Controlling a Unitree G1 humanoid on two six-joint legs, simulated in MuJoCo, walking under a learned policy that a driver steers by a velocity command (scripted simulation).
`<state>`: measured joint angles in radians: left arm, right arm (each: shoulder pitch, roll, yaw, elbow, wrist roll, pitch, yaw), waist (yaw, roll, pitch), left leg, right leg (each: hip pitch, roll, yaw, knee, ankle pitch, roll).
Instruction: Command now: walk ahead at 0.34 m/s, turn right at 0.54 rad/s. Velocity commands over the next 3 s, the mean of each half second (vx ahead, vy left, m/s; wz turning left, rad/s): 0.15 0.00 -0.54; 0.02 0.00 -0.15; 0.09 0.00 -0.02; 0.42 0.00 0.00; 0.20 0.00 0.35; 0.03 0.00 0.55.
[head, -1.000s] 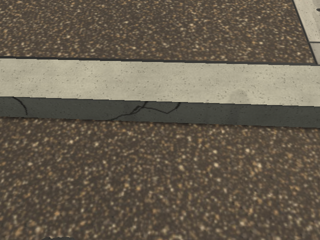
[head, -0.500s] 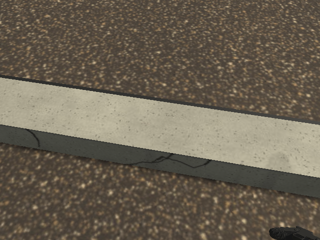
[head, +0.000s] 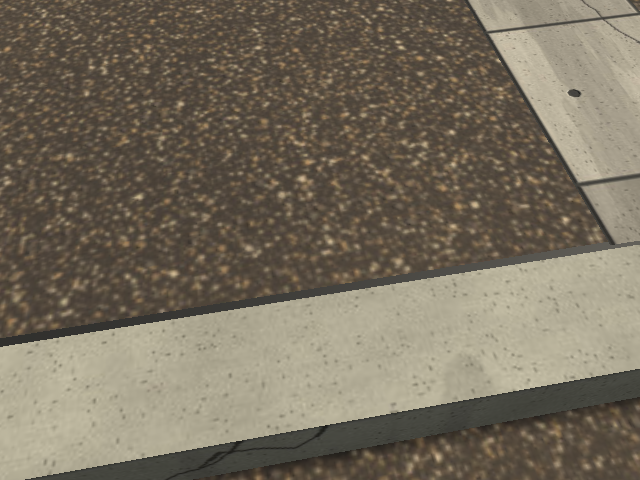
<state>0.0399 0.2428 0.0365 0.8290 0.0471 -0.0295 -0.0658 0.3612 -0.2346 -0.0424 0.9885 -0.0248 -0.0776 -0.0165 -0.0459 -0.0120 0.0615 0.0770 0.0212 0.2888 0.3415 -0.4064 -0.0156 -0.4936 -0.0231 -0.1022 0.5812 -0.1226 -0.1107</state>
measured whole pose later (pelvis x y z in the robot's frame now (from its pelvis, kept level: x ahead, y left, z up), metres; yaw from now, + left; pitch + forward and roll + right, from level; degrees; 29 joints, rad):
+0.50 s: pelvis +0.12 +0.00 +0.01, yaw -16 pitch +1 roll +0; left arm 0.22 0.30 0.07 0.86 0.01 0.03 0.01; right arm 0.13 -0.27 -0.04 0.83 -0.01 0.03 -0.04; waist 0.04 0.01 0.07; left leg -0.42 0.01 -0.05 0.77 -0.36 -0.05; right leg -0.26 0.15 0.13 0.44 -0.18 -0.09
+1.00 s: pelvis +0.13 +0.01 +0.01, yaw -19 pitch -1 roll +0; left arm 0.14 0.27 0.05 0.93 0.00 0.03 0.03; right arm 0.12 -0.26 -0.02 0.93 -0.02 -0.04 0.00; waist -0.01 0.00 0.04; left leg -0.22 0.00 -0.02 0.46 -0.22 -0.01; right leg -0.16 0.00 0.08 0.46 -0.28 0.02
